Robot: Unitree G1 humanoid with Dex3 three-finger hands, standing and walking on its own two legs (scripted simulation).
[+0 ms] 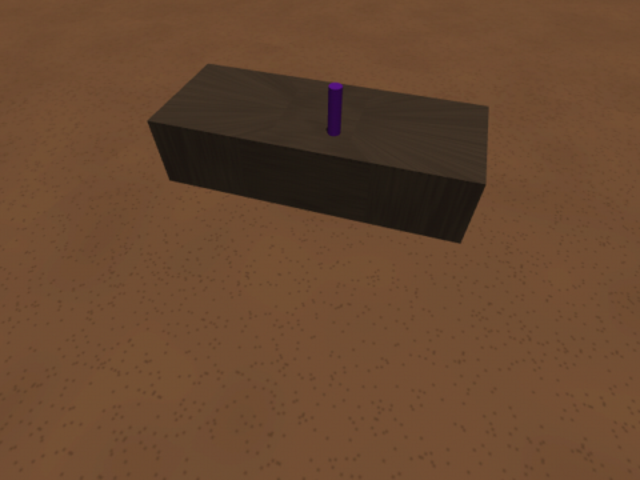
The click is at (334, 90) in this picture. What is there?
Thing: slim round
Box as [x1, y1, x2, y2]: [328, 83, 342, 135]
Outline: 331,83 328,86 328,133 330,135 337,135 339,134 340,130 342,85 339,83
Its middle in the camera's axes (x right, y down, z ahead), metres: +0.05 -0.52 +1.53
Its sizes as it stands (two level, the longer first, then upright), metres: 0.054 0.054 0.202
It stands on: a support 0.33 m high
